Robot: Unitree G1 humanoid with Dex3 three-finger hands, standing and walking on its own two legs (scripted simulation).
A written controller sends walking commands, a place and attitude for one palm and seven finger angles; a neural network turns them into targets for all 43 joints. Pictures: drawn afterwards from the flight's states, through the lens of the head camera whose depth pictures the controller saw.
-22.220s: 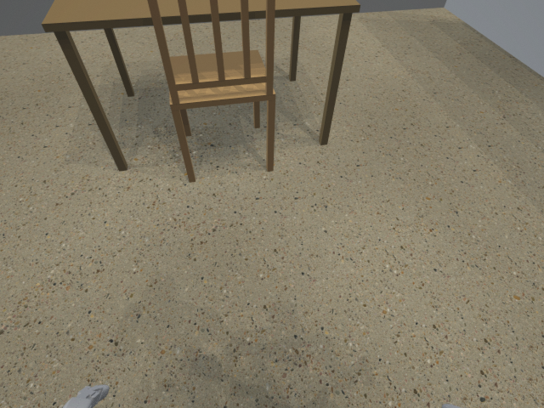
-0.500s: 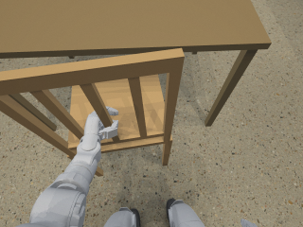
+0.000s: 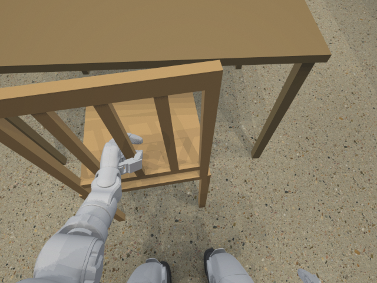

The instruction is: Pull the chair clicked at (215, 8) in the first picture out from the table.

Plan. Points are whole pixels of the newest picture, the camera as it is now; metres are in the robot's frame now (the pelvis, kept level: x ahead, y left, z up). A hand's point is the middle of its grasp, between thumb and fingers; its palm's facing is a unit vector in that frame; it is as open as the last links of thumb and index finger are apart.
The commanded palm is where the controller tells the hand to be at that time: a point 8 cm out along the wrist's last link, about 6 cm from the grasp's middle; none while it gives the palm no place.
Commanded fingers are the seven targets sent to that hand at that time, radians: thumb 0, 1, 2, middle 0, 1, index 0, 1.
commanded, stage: step backward, pulling the chair out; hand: left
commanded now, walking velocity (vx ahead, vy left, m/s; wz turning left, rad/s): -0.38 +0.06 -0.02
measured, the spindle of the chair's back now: (126, 146) +0.42 +0.14 -0.03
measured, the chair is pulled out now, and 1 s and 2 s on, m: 0.14 0.15 0.18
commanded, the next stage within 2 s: stop walking, hand still on the chair in 0.84 s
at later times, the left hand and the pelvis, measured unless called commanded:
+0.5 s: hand (136, 159) +0.39 +0.12 -0.06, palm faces +0.01 -0.98 -0.18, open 5.6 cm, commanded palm +0.39 +0.17 -0.05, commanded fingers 0.00 0.90 0.90 -0.50 -1.45 -0.50 -1.45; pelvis +0.00 +0.00 +0.00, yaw +0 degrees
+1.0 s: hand (136, 160) +0.39 +0.12 -0.05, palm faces +0.01 -0.98 -0.18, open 5.6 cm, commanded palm +0.37 +0.17 -0.04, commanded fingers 0.00 0.90 0.90 -0.50 -1.45 -0.50 -1.45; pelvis +0.00 +0.00 +0.00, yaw -1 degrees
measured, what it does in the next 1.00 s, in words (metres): stands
